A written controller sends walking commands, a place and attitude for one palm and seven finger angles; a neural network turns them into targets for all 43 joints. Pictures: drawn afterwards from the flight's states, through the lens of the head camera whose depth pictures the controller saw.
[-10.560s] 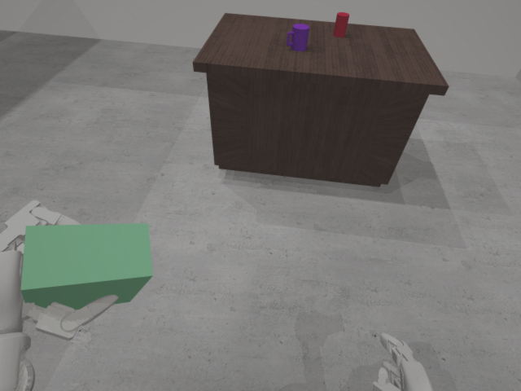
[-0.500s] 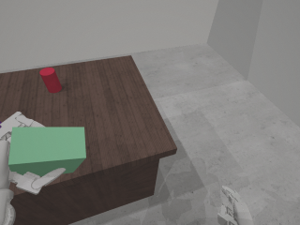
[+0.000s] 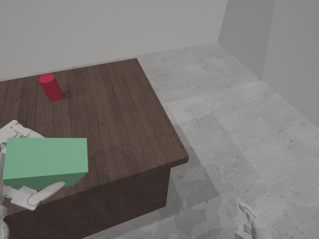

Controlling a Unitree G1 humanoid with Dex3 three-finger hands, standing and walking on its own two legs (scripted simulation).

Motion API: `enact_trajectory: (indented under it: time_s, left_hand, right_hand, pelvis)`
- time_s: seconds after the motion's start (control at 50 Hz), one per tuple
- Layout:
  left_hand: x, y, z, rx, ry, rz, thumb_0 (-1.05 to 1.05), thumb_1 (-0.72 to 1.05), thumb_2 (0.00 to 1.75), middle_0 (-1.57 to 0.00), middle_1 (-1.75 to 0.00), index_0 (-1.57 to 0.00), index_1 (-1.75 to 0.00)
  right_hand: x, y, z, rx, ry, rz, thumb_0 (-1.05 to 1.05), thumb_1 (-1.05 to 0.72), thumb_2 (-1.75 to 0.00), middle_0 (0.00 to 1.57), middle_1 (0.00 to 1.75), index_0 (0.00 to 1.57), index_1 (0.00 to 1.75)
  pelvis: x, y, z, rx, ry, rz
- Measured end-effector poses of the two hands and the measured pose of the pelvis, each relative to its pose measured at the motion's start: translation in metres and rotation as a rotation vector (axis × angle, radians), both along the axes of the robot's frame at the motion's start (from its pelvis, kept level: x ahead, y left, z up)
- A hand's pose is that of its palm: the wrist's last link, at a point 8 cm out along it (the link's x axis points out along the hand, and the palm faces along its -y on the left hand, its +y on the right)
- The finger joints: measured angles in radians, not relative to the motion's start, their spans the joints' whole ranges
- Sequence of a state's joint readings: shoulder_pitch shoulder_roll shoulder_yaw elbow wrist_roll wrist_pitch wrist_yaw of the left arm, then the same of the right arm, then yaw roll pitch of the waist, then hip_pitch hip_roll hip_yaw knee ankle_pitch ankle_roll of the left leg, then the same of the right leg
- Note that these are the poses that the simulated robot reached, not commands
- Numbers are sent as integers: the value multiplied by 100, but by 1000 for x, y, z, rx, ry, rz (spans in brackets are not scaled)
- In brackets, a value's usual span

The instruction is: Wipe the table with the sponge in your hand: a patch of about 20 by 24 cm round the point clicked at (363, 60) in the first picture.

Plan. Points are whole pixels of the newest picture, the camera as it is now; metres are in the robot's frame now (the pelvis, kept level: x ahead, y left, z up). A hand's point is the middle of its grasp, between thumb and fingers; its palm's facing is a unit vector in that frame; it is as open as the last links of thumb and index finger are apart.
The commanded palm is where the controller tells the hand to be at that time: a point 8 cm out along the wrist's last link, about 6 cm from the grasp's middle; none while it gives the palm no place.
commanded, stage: shuffle to correct the standing spot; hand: left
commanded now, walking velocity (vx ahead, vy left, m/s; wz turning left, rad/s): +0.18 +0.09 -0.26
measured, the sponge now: (57, 165) +0.22 +0.21 +0.15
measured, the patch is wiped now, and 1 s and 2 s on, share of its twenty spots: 0.00 0.00 0.00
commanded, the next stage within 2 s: none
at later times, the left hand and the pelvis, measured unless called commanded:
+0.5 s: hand (41, 171) +0.20 +0.22 +0.16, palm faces +0.33 -0.85 -0.41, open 10.3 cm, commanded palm +0.15 +0.27 +0.19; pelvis -0.01 -0.01 +0.00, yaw -1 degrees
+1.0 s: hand (37, 165) +0.21 +0.23 +0.17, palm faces +0.35 -0.84 -0.41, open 10.3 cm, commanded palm +0.16 +0.28 +0.19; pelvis +0.00 +0.00 +0.00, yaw +0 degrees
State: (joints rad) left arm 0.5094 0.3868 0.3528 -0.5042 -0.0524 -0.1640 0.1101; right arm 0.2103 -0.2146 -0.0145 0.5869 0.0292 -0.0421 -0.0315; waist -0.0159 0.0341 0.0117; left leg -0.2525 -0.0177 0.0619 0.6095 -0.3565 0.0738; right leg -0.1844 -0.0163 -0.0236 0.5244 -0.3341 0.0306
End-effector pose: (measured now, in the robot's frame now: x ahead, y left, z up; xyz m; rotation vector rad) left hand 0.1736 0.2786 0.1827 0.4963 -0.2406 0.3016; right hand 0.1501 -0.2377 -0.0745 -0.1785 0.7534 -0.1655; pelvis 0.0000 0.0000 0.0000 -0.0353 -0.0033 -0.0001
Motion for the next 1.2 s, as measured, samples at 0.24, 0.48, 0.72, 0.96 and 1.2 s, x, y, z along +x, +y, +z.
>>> enact_trajectory:
  time_s: [0.24,0.48,0.72,0.96,1.2]
  left_hand:
    - [-13,-5,-7,-47,14,38,-1,-51,102,-69,-137,-70,-137]
    - [-7,-14,-8,-35,17,2,-1,-51,102,-69,-137,-70,-136]
    - [-5,-4,-7,-30,15,28,-1,-51,102,-69,-137,-70,-136]
    - [-1,-5,-4,-34,4,17,-1,-51,102,-69,-137,-70,-136]
    - [-1,-3,-12,-57,28,28,-1,-51,102,-69,-137,-70,-136]
  right_hand:
    - [-1,4,3,26,-43,20,1,-90,-90,20,30,21,30]
    - [-15,-12,0,-8,0,-14,1,-90,-90,20,30,21,30]
    - [-4,-6,-3,5,0,-8,1,-90,-90,20,30,20,30]
    - [13,8,5,20,-42,29,1,-90,-90,20,30,21,30]
    - [4,-1,3,12,-23,-3,1,-90,-90,20,30,21,30]
  pelvis:
    - [-12,-7,2,1,-16,-12]
    - [-12,-9,1,5,-5,-11]
    - [-4,-5,-1,4,-2,-4]
    - [-2,-3,1,0,-4,-5]
    - [-2,-4,0,2,-12,-21]
